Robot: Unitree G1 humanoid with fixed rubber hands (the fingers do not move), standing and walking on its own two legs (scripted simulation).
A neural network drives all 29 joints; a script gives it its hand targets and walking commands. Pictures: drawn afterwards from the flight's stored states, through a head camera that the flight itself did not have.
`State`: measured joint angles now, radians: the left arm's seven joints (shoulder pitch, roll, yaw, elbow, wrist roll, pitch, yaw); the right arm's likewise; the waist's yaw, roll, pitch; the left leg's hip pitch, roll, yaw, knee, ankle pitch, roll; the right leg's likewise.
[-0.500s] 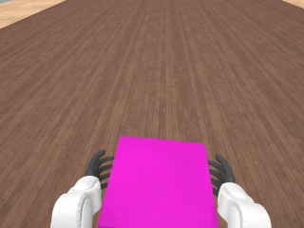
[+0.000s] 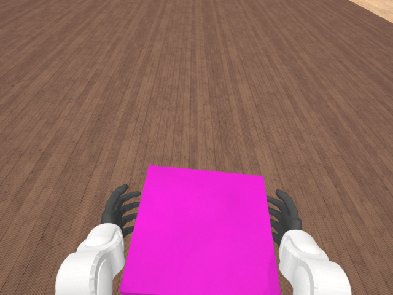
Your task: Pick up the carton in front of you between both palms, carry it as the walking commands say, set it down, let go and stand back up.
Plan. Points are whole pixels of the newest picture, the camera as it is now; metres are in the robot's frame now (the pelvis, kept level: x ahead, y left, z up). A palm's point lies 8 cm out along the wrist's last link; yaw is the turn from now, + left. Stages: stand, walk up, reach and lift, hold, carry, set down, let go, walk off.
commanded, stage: carry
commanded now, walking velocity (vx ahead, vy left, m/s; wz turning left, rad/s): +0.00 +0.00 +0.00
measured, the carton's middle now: (197, 249) +0.23 +0.00 +0.01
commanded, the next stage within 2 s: hold in 1.84 s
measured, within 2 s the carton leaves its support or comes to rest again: neither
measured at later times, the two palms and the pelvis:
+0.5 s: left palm (134, 176) +0.34 +0.13 +0.10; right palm (281, 184) +0.34 -0.17 +0.09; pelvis +0.12 -0.02 +0.01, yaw +1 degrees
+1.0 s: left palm (143, 184) +0.34 +0.12 +0.07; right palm (283, 191) +0.34 -0.18 +0.07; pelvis +0.09 -0.03 +0.01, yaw +0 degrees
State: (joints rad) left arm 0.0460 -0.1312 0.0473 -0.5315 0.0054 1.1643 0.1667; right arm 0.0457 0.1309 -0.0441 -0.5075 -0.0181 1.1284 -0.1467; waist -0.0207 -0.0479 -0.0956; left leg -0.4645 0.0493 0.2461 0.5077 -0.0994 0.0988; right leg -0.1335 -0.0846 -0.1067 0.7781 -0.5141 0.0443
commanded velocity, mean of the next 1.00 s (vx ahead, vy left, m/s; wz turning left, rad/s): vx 0.00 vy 0.00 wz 0.00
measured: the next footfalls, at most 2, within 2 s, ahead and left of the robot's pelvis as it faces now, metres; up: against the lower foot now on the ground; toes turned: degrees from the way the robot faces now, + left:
right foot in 0.16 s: +0.09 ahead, -0.14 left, +0.00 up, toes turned +5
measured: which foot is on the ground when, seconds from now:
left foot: down 0.00-1.00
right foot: up 0.00-0.14, down 0.16-1.00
